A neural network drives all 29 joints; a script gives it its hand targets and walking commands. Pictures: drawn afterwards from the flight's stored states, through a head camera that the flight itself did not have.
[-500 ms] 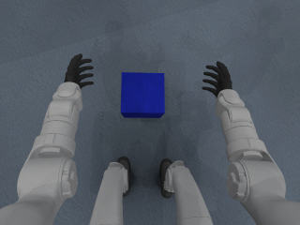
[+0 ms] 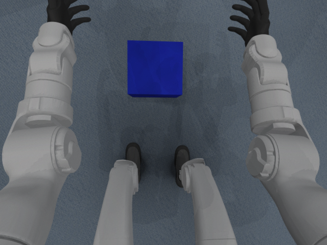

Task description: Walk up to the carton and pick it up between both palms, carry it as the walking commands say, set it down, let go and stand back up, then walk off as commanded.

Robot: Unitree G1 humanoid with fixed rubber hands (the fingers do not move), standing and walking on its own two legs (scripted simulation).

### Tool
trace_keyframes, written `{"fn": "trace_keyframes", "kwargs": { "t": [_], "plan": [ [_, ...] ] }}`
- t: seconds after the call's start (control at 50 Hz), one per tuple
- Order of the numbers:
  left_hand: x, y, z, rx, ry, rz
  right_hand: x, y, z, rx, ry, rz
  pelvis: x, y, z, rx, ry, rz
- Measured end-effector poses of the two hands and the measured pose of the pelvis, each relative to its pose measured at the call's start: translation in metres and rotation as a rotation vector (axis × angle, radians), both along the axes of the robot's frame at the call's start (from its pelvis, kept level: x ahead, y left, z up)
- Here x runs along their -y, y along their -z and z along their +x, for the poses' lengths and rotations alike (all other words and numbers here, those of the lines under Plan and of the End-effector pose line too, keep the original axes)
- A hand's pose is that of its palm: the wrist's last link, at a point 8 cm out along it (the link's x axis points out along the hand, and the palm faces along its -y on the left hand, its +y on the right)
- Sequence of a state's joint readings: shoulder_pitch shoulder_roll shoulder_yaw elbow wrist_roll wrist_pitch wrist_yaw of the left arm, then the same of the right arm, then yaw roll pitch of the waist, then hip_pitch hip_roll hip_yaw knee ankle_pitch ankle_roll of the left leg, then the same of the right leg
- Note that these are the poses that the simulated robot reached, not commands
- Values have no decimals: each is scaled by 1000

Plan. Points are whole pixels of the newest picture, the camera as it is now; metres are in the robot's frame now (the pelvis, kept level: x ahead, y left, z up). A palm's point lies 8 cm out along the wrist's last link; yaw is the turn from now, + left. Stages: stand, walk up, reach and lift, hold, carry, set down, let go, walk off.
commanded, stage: reach and lift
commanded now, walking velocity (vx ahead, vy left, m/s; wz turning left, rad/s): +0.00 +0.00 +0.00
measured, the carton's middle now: (155, 72) +0.53 +0.01 -0.56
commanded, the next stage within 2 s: none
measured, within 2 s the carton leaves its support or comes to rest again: neither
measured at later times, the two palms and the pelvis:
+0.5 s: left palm (89, 52) +0.53 +0.19 -0.27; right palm (228, 58) +0.52 -0.20 -0.26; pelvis -0.03 +0.01 -0.13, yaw -1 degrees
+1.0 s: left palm (104, 64) +0.53 +0.19 -0.41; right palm (210, 68) +0.52 -0.19 -0.40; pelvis -0.06 +0.00 -0.25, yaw -2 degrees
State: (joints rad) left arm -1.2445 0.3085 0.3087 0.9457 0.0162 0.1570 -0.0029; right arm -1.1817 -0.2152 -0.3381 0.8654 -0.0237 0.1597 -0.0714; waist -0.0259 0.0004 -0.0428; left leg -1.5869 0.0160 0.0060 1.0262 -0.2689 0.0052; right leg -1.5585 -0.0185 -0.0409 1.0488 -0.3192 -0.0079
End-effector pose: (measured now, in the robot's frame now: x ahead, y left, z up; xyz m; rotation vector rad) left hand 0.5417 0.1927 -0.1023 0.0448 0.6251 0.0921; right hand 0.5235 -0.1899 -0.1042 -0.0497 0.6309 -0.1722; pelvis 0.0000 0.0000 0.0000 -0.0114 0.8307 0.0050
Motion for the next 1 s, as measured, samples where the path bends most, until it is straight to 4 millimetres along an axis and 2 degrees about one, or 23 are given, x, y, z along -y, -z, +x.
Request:
{"fn": "trace_keyframes", "kwargs": {
  "t": [0.1, 0.22, 0.36, 0.46, 0.52, 0.6, 0.66, 0.7, 0.76, 0.88, 1.0],
  "plan": [
    [0, 19, 0, -11, -9, -6, -3, 18, -2, -11, 10, 5, -3, 10, 2, -29, 10, -4],
    [3, 53, 0, -19, -14, -12, -4, 55, -6, -33, 14, -3, -9, 39, -1, -61, 16, -6],
    [6, 106, -5, -20, -29, -3, 3, 106, -10, -33, 28, 5, -11, 86, -14, -70, 10, -13],
    [3, 148, -8, -34, -29, 24, 4, 143, -10, -31, 37, 7, -10, 119, -28, 15, 8, -18],
    [1, 171, -8, -19, -35, 37, 6, 165, -8, -9, 51, 1, -9, 133, -39, 122, 4, -20],
    [2, 206, -7, -8, -43, 27, -1, 202, -8, -10, 33, 11, -7, 148, -53, 261, 9, -22],
    [6, 234, -14, -46, -23, 37, -10, 234, -15, -53, 26, 35, -5, 170, -54, 242, 9, -24],
    [9, 248, -17, -55, -23, 29, -12, 248, -18, -63, 26, 30, -4, 183, -55, 244, 6, -22],
    [12, 260, -16, -53, -24, 24, -9, 262, -21, -80, 37, 16, -3, 201, -58, 253, 6, -19],
    [8, 275, -9, -60, -43, 20, 3, 276, -11, -68, 39, -3, -2, 227, -61, 266, 14, -14],
    [8, 303, -10, -83, -23, 20, -3, 299, -8, -77, 21, 19, -2, 249, -60, 267, 16, -17]
  ]
}}
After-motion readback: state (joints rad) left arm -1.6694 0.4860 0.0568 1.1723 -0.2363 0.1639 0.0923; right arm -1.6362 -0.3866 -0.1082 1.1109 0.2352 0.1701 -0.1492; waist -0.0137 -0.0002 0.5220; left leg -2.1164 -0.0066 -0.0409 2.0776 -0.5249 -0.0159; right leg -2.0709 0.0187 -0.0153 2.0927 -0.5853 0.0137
